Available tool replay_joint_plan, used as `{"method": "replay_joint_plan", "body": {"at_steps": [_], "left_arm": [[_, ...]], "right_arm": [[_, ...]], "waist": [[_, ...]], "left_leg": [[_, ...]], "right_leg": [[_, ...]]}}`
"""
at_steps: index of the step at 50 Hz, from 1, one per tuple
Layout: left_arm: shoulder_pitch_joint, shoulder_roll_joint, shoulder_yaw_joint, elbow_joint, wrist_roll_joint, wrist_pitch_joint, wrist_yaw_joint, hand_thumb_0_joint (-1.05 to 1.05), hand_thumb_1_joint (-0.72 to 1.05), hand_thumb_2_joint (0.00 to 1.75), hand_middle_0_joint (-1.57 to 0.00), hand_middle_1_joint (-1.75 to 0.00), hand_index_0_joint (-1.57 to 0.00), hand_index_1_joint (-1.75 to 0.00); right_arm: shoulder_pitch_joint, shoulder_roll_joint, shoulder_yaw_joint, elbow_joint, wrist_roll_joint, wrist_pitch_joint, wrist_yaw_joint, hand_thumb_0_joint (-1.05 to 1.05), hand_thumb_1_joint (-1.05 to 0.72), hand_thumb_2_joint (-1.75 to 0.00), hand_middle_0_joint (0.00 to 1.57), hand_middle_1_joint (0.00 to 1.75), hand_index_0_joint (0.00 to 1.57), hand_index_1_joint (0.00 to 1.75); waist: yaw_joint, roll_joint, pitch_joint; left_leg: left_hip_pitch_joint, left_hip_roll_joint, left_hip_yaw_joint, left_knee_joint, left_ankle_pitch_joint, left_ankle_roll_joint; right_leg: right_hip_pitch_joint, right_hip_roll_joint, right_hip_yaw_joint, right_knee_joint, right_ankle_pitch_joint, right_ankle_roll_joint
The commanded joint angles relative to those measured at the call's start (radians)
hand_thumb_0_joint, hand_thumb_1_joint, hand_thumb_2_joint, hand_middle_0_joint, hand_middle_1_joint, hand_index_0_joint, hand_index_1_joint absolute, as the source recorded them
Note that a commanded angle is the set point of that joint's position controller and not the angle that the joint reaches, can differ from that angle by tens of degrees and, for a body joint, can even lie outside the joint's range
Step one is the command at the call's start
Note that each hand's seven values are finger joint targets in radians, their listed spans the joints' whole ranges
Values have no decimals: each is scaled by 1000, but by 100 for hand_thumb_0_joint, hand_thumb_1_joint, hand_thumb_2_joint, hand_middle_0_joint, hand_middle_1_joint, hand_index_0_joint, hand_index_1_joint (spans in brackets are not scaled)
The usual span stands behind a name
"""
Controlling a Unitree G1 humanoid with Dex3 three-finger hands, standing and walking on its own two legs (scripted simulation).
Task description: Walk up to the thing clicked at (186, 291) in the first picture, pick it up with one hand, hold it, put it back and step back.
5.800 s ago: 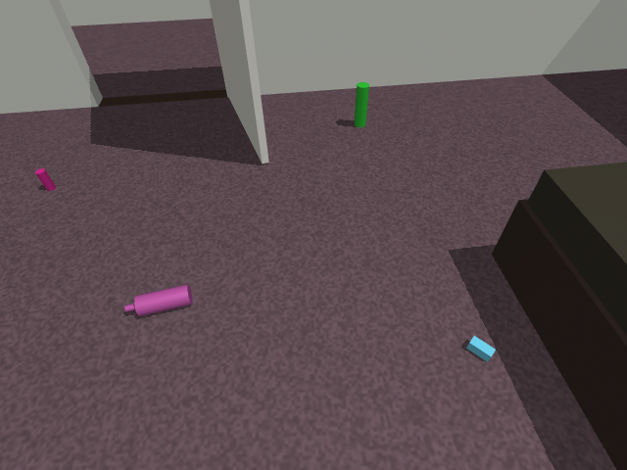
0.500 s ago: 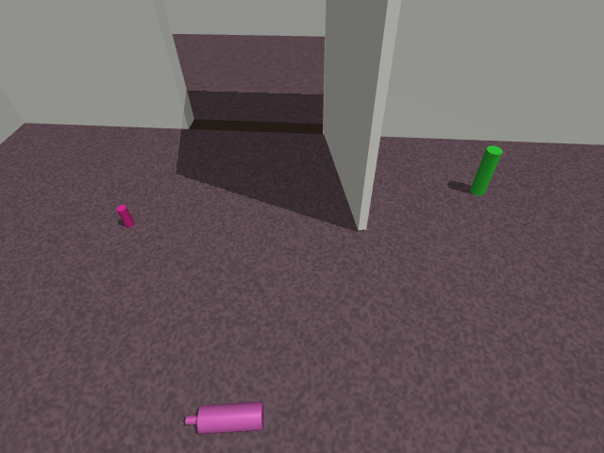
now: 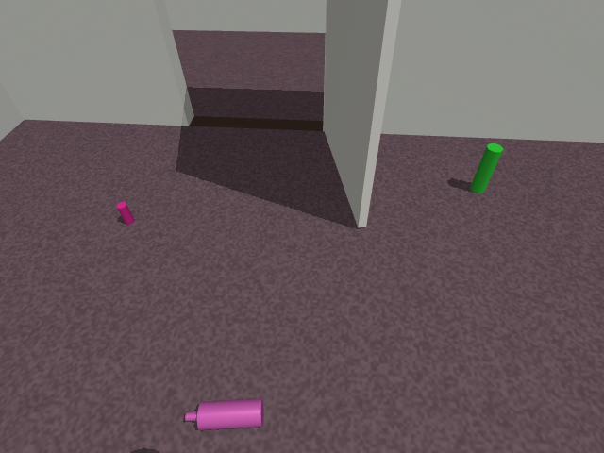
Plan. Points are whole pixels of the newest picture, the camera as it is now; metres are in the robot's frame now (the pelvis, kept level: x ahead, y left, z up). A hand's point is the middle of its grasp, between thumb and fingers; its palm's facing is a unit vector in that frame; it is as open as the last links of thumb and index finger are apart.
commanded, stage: stand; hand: left
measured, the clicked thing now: (224, 414) +0.41 +0.27 -0.74
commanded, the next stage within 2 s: none
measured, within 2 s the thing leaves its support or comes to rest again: neither
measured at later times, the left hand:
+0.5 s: hand out of the picture +0.06 +0.25 -0.16, palm faces -0.03 -0.94 -0.35, open 7.4 cm
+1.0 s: hand out of the picture +0.08 +0.25 -0.15, palm faces -0.03 -0.94 -0.35, open 7.4 cm
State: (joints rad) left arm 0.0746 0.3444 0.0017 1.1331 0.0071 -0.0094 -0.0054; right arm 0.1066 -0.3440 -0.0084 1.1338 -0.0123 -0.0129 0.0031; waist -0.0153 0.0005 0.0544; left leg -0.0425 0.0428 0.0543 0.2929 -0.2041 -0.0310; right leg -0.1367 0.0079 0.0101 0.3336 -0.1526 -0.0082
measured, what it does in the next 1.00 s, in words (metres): stands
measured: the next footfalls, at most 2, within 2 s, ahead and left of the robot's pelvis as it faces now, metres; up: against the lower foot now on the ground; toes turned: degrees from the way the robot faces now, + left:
none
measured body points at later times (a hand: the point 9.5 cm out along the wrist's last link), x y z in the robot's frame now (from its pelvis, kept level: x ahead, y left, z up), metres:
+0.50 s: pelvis -0.01 +0.00 +0.00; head +0.00 -0.01 +0.45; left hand +0.07 +0.30 -0.13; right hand +0.06 -0.30 -0.14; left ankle -0.03 +0.14 -0.75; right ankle +0.02 -0.11 -0.75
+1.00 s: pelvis +0.00 +0.00 +0.00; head +0.01 -0.01 +0.45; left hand +0.08 +0.30 -0.13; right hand +0.07 -0.30 -0.14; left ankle -0.03 +0.14 -0.75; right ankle +0.02 -0.11 -0.75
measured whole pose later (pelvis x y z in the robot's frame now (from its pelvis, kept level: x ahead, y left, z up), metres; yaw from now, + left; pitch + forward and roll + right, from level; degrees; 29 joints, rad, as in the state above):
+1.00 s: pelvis +0.00 +0.00 +0.00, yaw +1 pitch -2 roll +0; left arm 0.10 0.35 -0.01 1.13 0.01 -0.01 0.00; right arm 0.12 -0.35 -0.01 1.14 -0.02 -0.01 0.01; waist -0.01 0.01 0.05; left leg -0.06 0.05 0.03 0.29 -0.20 -0.04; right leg -0.14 0.01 -0.01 0.33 -0.16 -0.01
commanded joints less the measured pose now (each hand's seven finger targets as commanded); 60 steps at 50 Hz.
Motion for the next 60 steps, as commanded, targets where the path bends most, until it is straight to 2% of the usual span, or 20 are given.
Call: {"method": "replay_joint_plan", "body": {"at_steps": [1,2,4,10,12,20,23,28,33,37,38,41,48,51,56,60], "left_arm": [[-41,218,34,-55,-3,-25,15,0,90,90,-20,-30,-20,-30],[-42,226,34,-54,-2,-24,16,0,90,90,-20,-30,-20,-30],[-46,221,31,-56,-2,-24,16,0,90,90,-20,-30,-20,-30],[-34,226,30,-53,-1,-24,15,0,90,90,-20,-30,-20,-30],[-32,235,31,-54,-1,-25,16,0,90,90,-20,-30,-20,-30],[-25,230,30,-54,-2,-27,15,0,90,90,-20,-30,-20,-30],[-11,230,29,-49,-3,-26,14,0,90,90,-20,-30,-20,-30],[-10,233,30,-51,-1,-23,13,0,90,90,-20,-30,-20,-30],[-10,235,30,-51,-3,-24,13,0,90,90,-20,-30,-20,-30],[-8,231,28,-53,-1,-24,13,0,90,90,-20,-30,-20,-30],[-12,231,29,-53,-1,-24,14,0,90,90,-20,-30,-20,-30],[-9,229,28,-53,0,-24,14,0,90,90,-20,-30,-20,-30],[-6,225,27,-53,-2,-27,14,0,90,90,-20,-30,-20,-30],[-17,232,29,-51,-2,-25,16,0,90,90,-20,-30,-20,-30],[-14,226,29,-56,-1,-25,15,0,90,90,-20,-30,-20,-30],[-15,228,30,-53,-4,-25,17,0,90,90,-20,-30,-20,-30]], "right_arm": [[-36,-218,-35,-48,4,-14,-11,0,-90,-90,20,30,20,30],[-39,-209,-34,-46,4,-13,-11,0,-90,-90,20,30,20,30],[-40,-219,-36,-46,3,-12,-11,0,-90,-90,20,30,20,30],[-38,-215,-36,-40,0,-11,-5,0,-90,-90,20,30,20,30],[-36,-208,-36,-42,0,-11,-3,0,-90,-90,20,30,20,30],[-33,-212,-36,-45,2,-14,-5,0,-90,-90,20,30,20,30],[-29,-212,-35,-42,2,-13,-6,0,-90,-90,20,30,20,30],[-24,-213,-34,-43,2,-14,-6,0,-90,-90,20,30,20,30],[-13,-207,-31,-42,1,-13,-6,0,-90,-90,20,30,20,30],[-21,-212,-32,-45,1,-13,-7,0,-90,-90,20,30,20,30],[-10,-214,-32,-46,0,-14,-7,0,-90,-90,20,30,20,30],[-14,-215,-32,-46,2,-14,-8,0,-90,-90,20,30,20,30],[-11,-220,-32,-49,2,-16,-10,0,-90,-90,20,30,20,30],[-8,-209,-30,-48,1,-13,-10,0,-90,-90,20,30,20,30],[-21,-221,-33,-53,1,-14,-11,0,-90,-90,20,30,20,30],[-9,-212,-30,-50,1,-12,-11,0,-90,-90,20,30,20,30]], "waist": [[5,10,-108],[5,-11,-90],[2,7,-101],[9,-6,-64],[8,-10,-62],[7,8,-86],[15,-6,-60],[14,11,-71],[12,-7,-55],[15,-1,-68],[9,4,-82],[12,-7,-71],[11,9,-102],[10,-11,-78],[13,14,-103],[11,1,-75]], "left_leg": [[0,110,-82,-41,164,37],[-7,106,-84,-44,142,34],[1,109,-81,-40,139,38],[-34,101,-88,-54,45,40],[-27,100,-89,-53,47,43],[-24,107,-95,-52,101,44],[-31,101,-96,-56,72,41],[-36,102,-95,-54,80,39],[-42,100,-98,-53,62,40],[-36,103,-99,-45,79,40],[-32,105,-95,-45,91,42],[-33,102,-98,-43,94,39],[-7,109,-93,-34,166,39],[-32,107,-96,-41,135,36],[-10,110,-91,-35,164,35],[-35,104,-93,-43,149,34]], "right_leg": [[45,-137,95,-45,217,-13],[30,-132,91,-50,189,-13],[30,-139,98,-49,198,-15],[-6,-132,102,-82,56,-11],[-12,-135,105,-83,53,-12],[21,-136,96,-57,148,-17],[-3,-131,95,-69,86,-14],[13,-132,93,-61,99,-19],[-5,-135,100,-67,69,-18],[5,-135,97,-63,85,-19],[16,-139,99,-57,118,-20],[6,-135,95,-59,107,-18],[35,-144,92,-40,222,-20],[34,-141,88,-47,180,-19],[43,-142,86,-42,214,-21],[45,-140,86,-51,210,-20]]}}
